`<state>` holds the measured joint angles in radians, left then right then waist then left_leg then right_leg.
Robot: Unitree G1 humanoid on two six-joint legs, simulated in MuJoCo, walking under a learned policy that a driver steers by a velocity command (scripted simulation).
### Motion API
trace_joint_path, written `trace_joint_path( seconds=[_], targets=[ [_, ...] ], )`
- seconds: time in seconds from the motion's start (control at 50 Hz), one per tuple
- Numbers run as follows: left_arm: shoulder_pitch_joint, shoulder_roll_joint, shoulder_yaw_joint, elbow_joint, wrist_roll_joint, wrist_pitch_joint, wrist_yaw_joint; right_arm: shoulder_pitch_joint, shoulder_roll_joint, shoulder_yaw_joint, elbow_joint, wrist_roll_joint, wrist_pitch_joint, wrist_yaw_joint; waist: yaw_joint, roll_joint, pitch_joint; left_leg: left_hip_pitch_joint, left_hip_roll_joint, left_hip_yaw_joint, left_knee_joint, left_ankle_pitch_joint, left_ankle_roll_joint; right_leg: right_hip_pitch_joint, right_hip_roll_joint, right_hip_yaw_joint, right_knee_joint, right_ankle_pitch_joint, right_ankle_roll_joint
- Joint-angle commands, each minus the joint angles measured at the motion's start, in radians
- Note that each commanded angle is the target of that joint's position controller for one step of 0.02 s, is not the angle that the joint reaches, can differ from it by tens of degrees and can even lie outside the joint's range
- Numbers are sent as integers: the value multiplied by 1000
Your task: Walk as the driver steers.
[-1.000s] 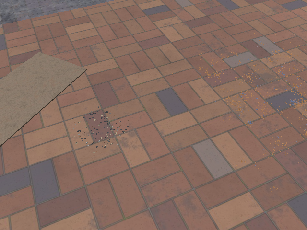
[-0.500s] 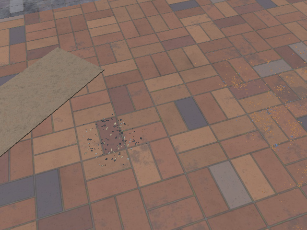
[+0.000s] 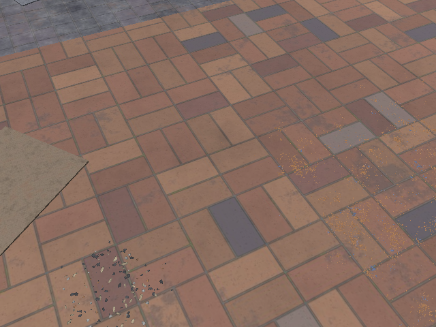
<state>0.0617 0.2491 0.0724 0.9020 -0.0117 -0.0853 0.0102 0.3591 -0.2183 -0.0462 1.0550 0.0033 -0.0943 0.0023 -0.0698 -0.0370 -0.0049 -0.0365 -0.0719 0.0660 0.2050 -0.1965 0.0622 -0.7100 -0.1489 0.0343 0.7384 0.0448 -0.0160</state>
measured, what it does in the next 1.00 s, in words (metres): walks ahead: right foot, then left foot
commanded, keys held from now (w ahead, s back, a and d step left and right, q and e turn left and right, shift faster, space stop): no key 1.00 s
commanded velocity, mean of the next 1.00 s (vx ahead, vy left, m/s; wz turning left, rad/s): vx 0.12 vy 0.00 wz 0.00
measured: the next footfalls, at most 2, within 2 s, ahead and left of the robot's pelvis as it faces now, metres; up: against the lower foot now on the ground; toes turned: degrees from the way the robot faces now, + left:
right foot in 0.16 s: +0.29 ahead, -0.15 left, +0.00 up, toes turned -3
left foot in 0.50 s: +0.26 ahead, +0.09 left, +0.00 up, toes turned +1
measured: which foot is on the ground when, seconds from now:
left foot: down 0.00-0.18, up 0.20-0.48, down 0.50-1.00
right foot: up 0.00-0.14, down 0.16-1.00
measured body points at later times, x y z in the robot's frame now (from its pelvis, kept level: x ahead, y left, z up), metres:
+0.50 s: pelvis +0.19 -0.05 -0.01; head +0.20 -0.05 +0.44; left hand +0.29 +0.19 -0.15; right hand +0.26 -0.31 -0.16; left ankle +0.22 +0.09 -0.74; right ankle +0.25 -0.14 -0.75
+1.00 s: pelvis +0.24 -0.03 -0.01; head +0.26 -0.03 +0.44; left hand +0.31 +0.22 -0.16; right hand +0.28 -0.28 -0.16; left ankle +0.22 +0.09 -0.75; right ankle +0.25 -0.14 -0.75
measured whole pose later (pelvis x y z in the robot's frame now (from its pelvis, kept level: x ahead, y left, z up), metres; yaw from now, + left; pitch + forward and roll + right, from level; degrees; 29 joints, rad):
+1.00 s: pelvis +0.24 -0.03 -0.01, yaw +0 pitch -1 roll +0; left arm 0.16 0.22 0.04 1.06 0.00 0.00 0.03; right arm 0.20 -0.19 -0.04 1.09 0.00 -0.01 -0.04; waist 0.00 0.00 0.03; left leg -0.19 0.03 0.01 0.51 -0.31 -0.01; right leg -0.24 0.00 -0.05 0.50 -0.25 -0.02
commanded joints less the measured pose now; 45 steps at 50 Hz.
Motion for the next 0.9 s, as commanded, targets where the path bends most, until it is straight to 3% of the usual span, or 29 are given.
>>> trace_joint_path(
  seconds=[0.02, 0.08, 0.12, 0.14, 0.16, 0.18, 0.2, 0.22, 0.24, 0.26, 0.28, 0.32, 0.36, 0.42, 0.46, 0.5, 0.52, 0.54, 0.56, 0.58, 0.68, 0.9],
  targets=[
    [-110, 27, -8, -68, -4, -11, -16, 13, -157, -26, -39, 8, -5, -9, 3, 78, 91, -69, 252, -110, -82, 239, 133, 54, 43, -45, -135, 78, 3],
    [-147, 34, -12, -92, 1, -23, -38, 46, -163, -28, -20, 4, 20, -15, 2, 101, 76, 24, 278, -96, 35, 451, 108, 102, 84, -55, -213, 33, -19],
    [-64, 83, 4, -75, 5, -28, -43, 13, -179, -34, -25, 4, 31, -19, 58, 135, 12, 73, 285, -105, 145, 608, 74, 218, 118, -56, -247, -10, -51],
    [53, 114, 19, -36, 13, -31, -41, -17, -178, -33, -33, 8, 35, -21, 121, 132, -49, 72, 251, -87, 263, 689, 48, 358, 147, -74, -290, 40, -74],
    [168, 176, 37, -2, 26, -35, -35, -2, -159, -25, -43, 1, 33, -21, 156, 84, -140, -8, 188, -51, 442, 594, 5, 568, 90, -39, -275, 340, -105],
    [272, 241, 43, 15, 53, -29, -29, 91, -81, 1, -49, -24, 23, -15, 132, -98, -306, -317, 86, -20, 788, 108, -54, 954, -157, 218, -169, 740, -230],
    [297, 195, 25, 26, 35, -15, -32, 202, -25, 19, -8, -1, 13, -6, 115, -245, -477, -468, -5, -117, 1048, -500, -89, 1107, -312, 467, -228, 818, -368],
    [267, 154, 13, 15, 17, -5, -39, 164, -121, -7, -2, 22, 11, -2, 128, -131, -453, -490, 44, -213, 1119, -489, -82, 1000, -259, 425, -273, 607, -337],
    [158, 131, 5, -7, 10, 0, -35, 51, -142, -14, -36, 36, 19, -8, 113, -80, -296, -553, 89, -163, 1107, -435, -80, 849, -212, 312, -315, 450, -289],
    [76, 100, -9, -18, 18, 0, -33, -16, -128, -16, -48, 26, 34, -19, 88, -9, -184, -542, 131, -136, 1039, -367, -87, 678, -164, 234, -368, 354, -258],
    [23, 67, -20, -23, 26, -2, -29, -30, -121, -22, -49, 13, 53, -32, 55, -3, -137, -474, 167, -140, 957, -318, -87, 545, -132, 181, -408, 276, -234],
    [-12, 70, -19, -13, 47, 2, -30, 11, -72, -16, -39, 1, 83, -42, 13, -55, -110, -322, 166, -112, 819, -253, -88, 378, -83, 108, -463, 197, -217],
    [-13, 79, -18, -4, 53, 4, -23, 8, -54, -11, -38, -3, 93, -53, 6, -78, -114, -262, 155, -94, 669, -224, -91, 344, -60, 64, -477, 172, -223],
    [5, 97, -16, 9, 36, 19, -7, -39, -78, -15, -43, -6, 107, -54, 24, -78, -132, -198, 147, -83, 521, -93, -87, 348, -63, 80, -509, -108, -212],
    [-9, 92, -21, 15, 23, 33, 0, -59, -79, -16, -39, -12, 111, -49, 13, -72, -89, -134, 131, -59, 400, -1, -72, 297, -39, 79, -523, -385, -172],
    [34, 59, -32, 41, 17, 41, 2, -82, -89, -17, -43, -31, 109, -46, 17, -40, -23, -103, 147, -78, 276, 43, -45, 265, 5, 77, -517, -569, -97],
    [56, 57, -33, 48, 20, 44, 2, -87, -113, -18, -50, -32, 106, -48, 36, -4, 13, -121, 192, -125, 217, 36, -23, 266, 36, 61, -474, -573, -61],
    [113, 60, -27, 52, 20, 48, 5, -113, -183, -34, -42, -13, 103, -51, 98, 118, 43, -204, 192, -128, 217, -89, 1, 301, 102, 1, -457, -509, -36],
    [96, 67, -26, 56, 25, 53, 13, -121, -140, -29, -34, -6, 95, -46, 79, 141, 56, -308, 175, -129, 172, -210, -5, 401, 123, -35, -407, -428, -21],
    [93, 68, -24, 56, 22, 57, 17, -130, -106, -21, -29, -12, 86, -44, 84, 152, 55, -344, 171, -130, 145, -225, -23, 455, 122, -42, -377, -372, -23],
    [106, 55, -24, 81, 23, 60, 16, -129, -96, -18, -13, -5, 60, -41, 76, 100, -2, -249, 155, -108, 193, 9, -47, 497, 113, -46, -333, -196, -40],
    [115, 60, -20, 120, 12, 74, 19, -111, -91, -13, 11, -3, 74, -43, 66, 41, -20, -184, 136, -80, 238, 163, -41, 535, 106, -48, -291, -44, -33]
  ],
)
